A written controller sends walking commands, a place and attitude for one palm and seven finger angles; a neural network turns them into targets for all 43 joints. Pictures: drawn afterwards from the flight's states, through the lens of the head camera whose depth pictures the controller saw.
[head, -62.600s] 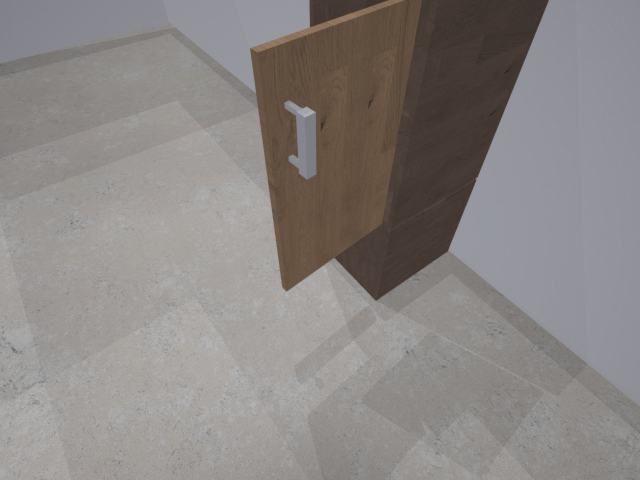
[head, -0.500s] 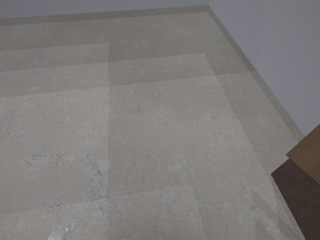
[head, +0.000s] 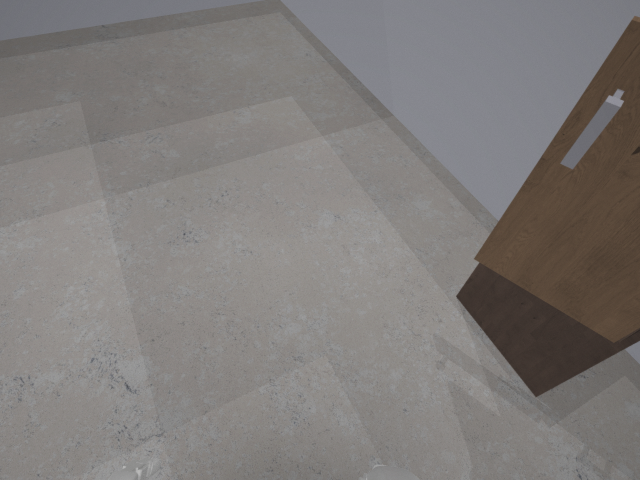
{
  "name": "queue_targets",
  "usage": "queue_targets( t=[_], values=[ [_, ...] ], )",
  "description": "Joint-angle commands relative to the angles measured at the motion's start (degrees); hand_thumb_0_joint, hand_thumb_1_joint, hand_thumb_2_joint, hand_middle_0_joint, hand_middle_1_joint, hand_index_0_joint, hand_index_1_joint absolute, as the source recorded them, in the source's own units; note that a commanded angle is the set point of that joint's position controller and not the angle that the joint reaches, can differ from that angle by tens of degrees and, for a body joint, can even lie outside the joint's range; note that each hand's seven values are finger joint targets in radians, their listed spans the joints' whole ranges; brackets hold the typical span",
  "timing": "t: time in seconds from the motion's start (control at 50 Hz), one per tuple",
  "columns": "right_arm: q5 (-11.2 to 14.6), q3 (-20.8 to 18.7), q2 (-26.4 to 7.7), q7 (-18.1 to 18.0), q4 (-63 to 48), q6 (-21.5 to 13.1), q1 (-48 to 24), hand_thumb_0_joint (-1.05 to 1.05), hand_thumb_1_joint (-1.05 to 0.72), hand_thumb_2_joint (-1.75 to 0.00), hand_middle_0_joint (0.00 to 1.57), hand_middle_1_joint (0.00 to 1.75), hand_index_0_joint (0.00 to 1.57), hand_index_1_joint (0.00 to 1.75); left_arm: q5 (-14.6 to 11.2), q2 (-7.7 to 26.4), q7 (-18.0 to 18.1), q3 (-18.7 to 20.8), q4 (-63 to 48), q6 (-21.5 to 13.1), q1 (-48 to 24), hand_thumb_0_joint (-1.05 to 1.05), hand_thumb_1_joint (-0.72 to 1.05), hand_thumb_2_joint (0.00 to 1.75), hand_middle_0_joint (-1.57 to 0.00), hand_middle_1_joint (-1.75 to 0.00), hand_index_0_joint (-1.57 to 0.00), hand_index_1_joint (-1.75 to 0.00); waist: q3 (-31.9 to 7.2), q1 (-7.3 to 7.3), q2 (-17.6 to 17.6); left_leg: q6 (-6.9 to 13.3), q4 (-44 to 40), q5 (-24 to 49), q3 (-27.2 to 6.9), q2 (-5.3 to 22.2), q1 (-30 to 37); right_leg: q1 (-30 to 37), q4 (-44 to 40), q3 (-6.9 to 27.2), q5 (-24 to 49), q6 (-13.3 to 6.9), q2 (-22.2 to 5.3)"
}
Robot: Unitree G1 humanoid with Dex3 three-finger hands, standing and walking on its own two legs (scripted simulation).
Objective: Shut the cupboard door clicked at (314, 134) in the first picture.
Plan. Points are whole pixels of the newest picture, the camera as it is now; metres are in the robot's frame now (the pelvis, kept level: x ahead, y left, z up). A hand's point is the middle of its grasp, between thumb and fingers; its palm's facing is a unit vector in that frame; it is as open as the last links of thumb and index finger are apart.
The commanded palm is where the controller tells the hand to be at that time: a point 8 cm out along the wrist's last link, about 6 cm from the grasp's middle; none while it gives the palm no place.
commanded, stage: turn to face it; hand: left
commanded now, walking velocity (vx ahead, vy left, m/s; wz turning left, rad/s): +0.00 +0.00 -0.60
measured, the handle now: (593, 129) +0.63 -0.40 +0.10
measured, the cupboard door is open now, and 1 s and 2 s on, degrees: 24 24 24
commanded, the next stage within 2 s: take the last steps up to it in 0.92 s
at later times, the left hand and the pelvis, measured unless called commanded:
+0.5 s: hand out of the picture +0.13 +0.18 -0.18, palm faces -0.23 -0.95 -0.20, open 7.4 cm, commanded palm none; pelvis +0.01 +0.00 -0.01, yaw -16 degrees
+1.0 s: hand (238, 452) +0.17 +0.12 -0.16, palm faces -0.48 -0.84 -0.24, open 7.4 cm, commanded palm none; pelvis +0.00 +0.00 +0.00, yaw -29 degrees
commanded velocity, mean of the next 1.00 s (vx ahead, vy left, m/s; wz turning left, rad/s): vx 0.00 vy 0.00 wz -0.45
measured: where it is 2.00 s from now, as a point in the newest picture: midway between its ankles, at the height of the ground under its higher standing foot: outside the picture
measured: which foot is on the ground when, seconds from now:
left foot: down 0.00-0.10, up 0.12-0.48, down 0.50-0.84, up 0.86-1.00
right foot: up 0.00-0.08, down 0.10-0.50, up 0.52-0.82, down 0.84-1.00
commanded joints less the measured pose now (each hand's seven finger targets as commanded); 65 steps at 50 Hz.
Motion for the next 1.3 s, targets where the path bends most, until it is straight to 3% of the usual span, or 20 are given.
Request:
queue_targets(
  t=[0.0,0.04,0.06,0.08,0.12,0.2,0.42,0.44,0.48,0.56,0.76,0.78,0.82,0.88,1.06,1.1,1.12,1.14,1.2,1.28],
  values=[
    [-0.05,-4.58,-13.73,-0.6,-2.53,-0.76,1.47,0.0,-0.9,-0.9,0.2,0.3,0.2,0.3,-0.22,1.99,0.26,0.23,-5.23,-2.29,-1.58,0.0,0.9,0.9,-0.2,-0.3,-0.2,-0.3,-7.55,-1.53,14.01,7.48,-6.16,20.76,-6.37,12.82,6.11,3.75,-11.54,-2.73,2.29,-0.89,0.65],
    [0.39,-4.84,-13.71,-0.26,-2.71,-0.47,-0.08,0.0,-0.9,-0.9,0.2,0.3,0.2,0.3,-0.13,3.15,0.5,0.65,-4.01,-2.86,2.63,0.0,0.9,0.9,-0.2,-0.3,-0.2,-0.3,-8.47,0.76,11.04,4.14,0.12,15.51,-3.24,11.08,1.77,12.54,-24.06,-3.68,13.06,-1.85,1.26],
    [0.88,-4.9,-12.31,0.13,-3.35,-0.31,-0.66,0.0,-0.9,-0.9,0.2,0.3,0.2,0.3,0.18,6.51,0.9,1.29,-2.91,-3.32,6.21,0.0,0.9,0.9,-0.2,-0.3,-0.2,-0.3,-9.23,2.46,3.92,1.1,7.82,6.7,-1.15,8.26,-4.55,19.97,-30.71,2.05,18.13,-3.51,-3.06],
    [1.08,-3.84,-7.41,0.55,-5.84,-0.07,-2.13,0.0,-0.9,-0.9,0.2,0.3,0.2,0.3,0.66,12.54,1.8,2.4,-2.23,-4.23,8.21,0.0,0.9,0.9,-0.2,-0.3,-0.2,-0.3,-8.12,3.63,-14.99,-2.74,20.74,-17.26,2.95,-0.79,-19.09,25.94,-35.75,22.49,30.69,-9.56,-17.65],
    [0.92,-3.77,-8.22,-0.13,-6.44,1.0,-6.47,0.0,-0.9,-0.9,0.2,0.3,0.2,0.3,0.05,13.0,3.02,2.69,-2.11,-4.22,8.28,0.0,0.9,0.9,-0.2,-0.3,-0.2,-0.3,-7.14,3.79,-15.85,-2.49,34.99,-18.16,-9.05,-2.09,-22.59,17.79,-36.73,28.47,30.56,-14.9,-19.46],
    [0.66,-3.8,-8.06,0.39,-3.27,0.91,-3.24,0.0,-0.9,-0.9,0.2,0.3,0.2,0.3,0.1,8.68,3.22,1.3,-4.54,-4.14,0.27,0.0,0.9,0.9,-0.2,-0.3,-0.2,-0.3,-6.96,-0.45,-7.5,-3.63,32.72,-7.17,-8.93,-1.7,-17.71,13.96,-33.94,17.11,29.18,-12.41,-12.25],
    [1.55,-3.29,-7.19,-0.63,-3.2,-0.62,0.88,0.0,-0.9,-0.9,0.2,0.3,0.2,0.3,-0.02,9.89,2.91,2.24,-3.71,-3.36,0.36,0.0,0.9,0.9,-0.2,-0.3,-0.2,-0.3,-9.78,-1.94,-7.46,-2.53,-0.49,-1.32,-8.14,-6.58,-0.62,9.87,-27.02,23.59,32.25,-10.11,-8.69],
    [1.41,-3.45,-8.71,-0.89,-2.34,-1.21,3.13,0.0,-0.9,-0.9,0.2,0.3,0.2,0.3,-0.39,8.28,2.83,1.87,-4.18,-3.13,-0.28,0.0,0.9,0.9,-0.2,-0.3,-0.2,-0.3,-10.62,-2.87,-4.43,-1.64,-7.78,2.66,-9.65,-3.88,6.95,4.48,-23.81,21.24,27.67,-7.31,-5.63],
    [0.41,-4.58,-16.43,-1.08,-3.7,-1.41,4.19,0.0,-0.9,-0.9,0.2,0.3,0.2,0.3,-0.59,4.16,1.97,0.69,-5.79,-3.14,1.3,0.0,0.9,0.9,-0.2,-0.3,-0.2,-0.3,-10.23,-2.68,17.65,8.55,-14.62,14.14,-29.41,18.05,11.48,-7.55,-3.01,5.65,-6.34,-1.49,4.35],
    [-0.26,-3.16,-12.17,-1.34,-5.38,-1.24,-3.76,0.0,-0.9,-0.9,0.2,0.3,0.2,0.3,0.17,4.81,0.69,1.55,-3.66,-1.89,0.96,0.0,0.9,0.9,-0.2,-0.3,-0.2,-0.3,-4.6,0.56,11.88,9.21,-13.03,16.0,-16.01,11.55,2.73,-6.56,11.96,4.38,-0.79,0.32,-0.33],
    [0.4,-4.42,-13.22,-0.51,-0.96,-0.54,0.27,0.0,-0.9,-0.9,0.2,0.3,0.2,0.3,-0.14,2.44,1.09,-0.06,-1.93,-3.04,3.18,0.0,0.9,0.9,-0.2,-0.3,-0.2,-0.3,-9.15,0.48,11.87,6.05,-2.32,21.11,-7.47,9.83,3.86,11.93,-23.61,-2.4,12.84,-1.53,1.38],
    [0.83,-4.45,-12.01,-0.1,-0.9,-0.46,0.7,0.0,-0.9,-0.9,0.2,0.3,0.2,0.3,0.08,4.73,1.4,0.17,-0.98,-3.57,5.47,0.0,0.9,0.9,-0.2,-0.3,-0.2,-0.3,-9.81,1.27,7.32,3.3,2.36,15.68,-5.9,7.33,-0.34,18.67,-30.99,0.69,18.86,-2.52,-0.74],
    [1.07,-3.15,-6.51,0.25,-3.88,-0.06,-3.94,0.0,-0.9,-0.9,0.2,0.3,0.2,0.3,0.33,12.87,2.54,1.44,0.86,-4.55,9.89,0.0,0.9,0.9,-0.2,-0.3,-0.2,-0.3,-7.6,4.09,-13.48,-1.94,22.26,-20.82,-2.43,-3.98,-17.99,22.7,-35.07,23.69,40.57,-13.14,-21.4],
    [1.1,-3.36,-7.95,-0.35,-1.38,0.62,-2.88,0.0,-0.9,-0.9,0.2,0.3,0.2,0.3,0.31,9.06,3.9,1.14,0.19,-4.32,4.05,0.0,0.9,0.9,-0.2,-0.3,-0.2,-0.3,-7.11,1.19,-13.45,-1.85,32.64,-14.66,-10.04,-2.28,-20.08,19.14,-33.62,20.42,36.13,-15.65,-17.1],
    [0.39,-2.38,-4.87,-0.1,2.48,-0.67,5.4,0.0,-0.9,-0.9,0.2,0.3,0.2,0.3,0.09,7.1,3.08,0.79,0.57,-3.66,1.02,0.0,0.9,0.9,-0.2,-0.3,-0.2,-0.3,-5.74,-2.49,-8.19,-1.71,0.3,-1.41,-3.87,-5.86,2.55,5.35,-32.19,14.99,8.12,-10.07,-8.92],
    [-0.82,-3.75,-11.94,-0.49,4.04,-1.91,11.95,0.0,-0.9,-0.9,0.2,0.3,0.2,0.3,-0.36,1.55,2.11,-0.23,-0.67,-3.25,1.61,0.0,0.9,0.9,-0.2,-0.3,-0.2,-0.3,-5.19,-5.1,12.64,3.2,-14.36,-15.96,-23.42,7.76,13.37,-10.3,-14.88,7.12,-6.66,-5.02,1.75],
    [-1.29,-4.54,-16.4,-1.19,3.8,-1.95,15.62,0.0,-0.9,-0.9,0.2,0.3,0.2,0.3,-0.13,0.88,1.7,-0.37,-3.06,-3.35,-0.91,0.0,0.9,0.9,-0.2,-0.3,-0.2,-0.3,-3.27,-6.8,18.14,8.65,-22.9,-27.67,-39.11,19.18,10.13,-15.22,-1.5,1.78,-8.23,-3.39,4.15],
    [-1.12,-4.62,-16.42,-1.25,4.23,-2.36,14.43,0.0,-0.9,-0.9,0.2,0.3,0.2,0.3,1.0,2.82,1.21,0.17,-3.3,-3.2,-3.55,0.0,0.9,0.9,-0.2,-0.3,-0.2,-0.3,-1.99,-6.31,14.79,9.19,-25.23,-29.07,-40.06,20.0,6.77,-15.9,6.92,6.25,-3.85,-3.85,0.59],
    [-0.64,-3.05,-10.62,-1.27,2.41,-3.36,6.9,0.0,-0.9,-0.9,0.2,0.3,0.2,0.3,1.08,2.67,-0.27,0.78,-0.33,-3.57,-0.25,0.0,0.9,0.9,-0.2,-0.3,-0.2,-0.3,-0.08,-1.74,9.25,6.67,-22.99,-14.85,-23.38,13.15,2.72,-13.7,13.13,5.32,7.7,-2.55,-2.24],
    [-0.32,-3.16,-8.98,-1.37,4.61,-4.17,11.1,0.0,-0.9,-0.9,0.2,0.3,0.2,0.3,0.72,0.47,-0.72,0.07,0.33,-3.39,-0.61,0.0,0.9,0.9,-0.2,-0.3,-0.2,-0.3,-1.29,-2.61,8.41,7.21,-21.48,-3.96,-14.34,11.36,7.62,-13.72,7.26,3.11,12.39,-1.35,-2.88]
  ],
)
